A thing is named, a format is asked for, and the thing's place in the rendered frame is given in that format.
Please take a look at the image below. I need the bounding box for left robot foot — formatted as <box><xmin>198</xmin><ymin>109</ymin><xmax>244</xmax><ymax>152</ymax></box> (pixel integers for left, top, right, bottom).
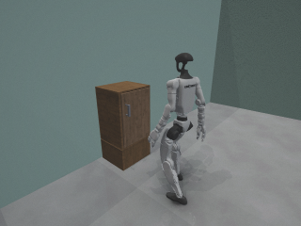
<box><xmin>166</xmin><ymin>192</ymin><xmax>187</xmax><ymax>205</ymax></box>

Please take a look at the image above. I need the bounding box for cupboard door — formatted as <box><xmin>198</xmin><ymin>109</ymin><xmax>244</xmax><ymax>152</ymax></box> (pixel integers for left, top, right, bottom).
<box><xmin>120</xmin><ymin>88</ymin><xmax>151</xmax><ymax>148</ymax></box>

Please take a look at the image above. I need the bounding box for robot right forearm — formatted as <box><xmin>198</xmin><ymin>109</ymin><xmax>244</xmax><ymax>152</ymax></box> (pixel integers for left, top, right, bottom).
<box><xmin>198</xmin><ymin>103</ymin><xmax>206</xmax><ymax>125</ymax></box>

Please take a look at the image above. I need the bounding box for robot left forearm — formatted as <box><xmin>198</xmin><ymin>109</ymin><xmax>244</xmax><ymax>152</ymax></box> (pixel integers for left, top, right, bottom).
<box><xmin>154</xmin><ymin>105</ymin><xmax>171</xmax><ymax>133</ymax></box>

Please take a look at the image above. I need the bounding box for robot left hand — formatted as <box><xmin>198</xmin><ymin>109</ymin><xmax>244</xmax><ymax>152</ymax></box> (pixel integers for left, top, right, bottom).
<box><xmin>148</xmin><ymin>130</ymin><xmax>160</xmax><ymax>148</ymax></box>

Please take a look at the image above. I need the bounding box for robot left thigh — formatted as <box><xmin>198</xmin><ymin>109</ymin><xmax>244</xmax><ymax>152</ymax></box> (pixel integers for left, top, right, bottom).
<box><xmin>160</xmin><ymin>124</ymin><xmax>180</xmax><ymax>168</ymax></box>

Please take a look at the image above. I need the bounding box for handle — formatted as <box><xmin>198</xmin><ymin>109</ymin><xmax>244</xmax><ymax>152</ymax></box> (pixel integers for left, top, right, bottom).
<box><xmin>125</xmin><ymin>104</ymin><xmax>131</xmax><ymax>117</ymax></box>

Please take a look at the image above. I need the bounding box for robot right hand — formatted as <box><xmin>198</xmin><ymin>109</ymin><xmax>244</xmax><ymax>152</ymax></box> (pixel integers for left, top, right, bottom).
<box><xmin>197</xmin><ymin>124</ymin><xmax>206</xmax><ymax>142</ymax></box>

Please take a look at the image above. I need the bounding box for right robot upper arm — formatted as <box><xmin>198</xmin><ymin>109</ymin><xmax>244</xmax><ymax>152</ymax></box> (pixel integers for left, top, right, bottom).
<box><xmin>193</xmin><ymin>76</ymin><xmax>205</xmax><ymax>106</ymax></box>

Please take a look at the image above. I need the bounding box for left robot upper arm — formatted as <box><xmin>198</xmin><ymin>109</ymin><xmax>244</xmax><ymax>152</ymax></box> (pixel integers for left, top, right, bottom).
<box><xmin>166</xmin><ymin>78</ymin><xmax>179</xmax><ymax>113</ymax></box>

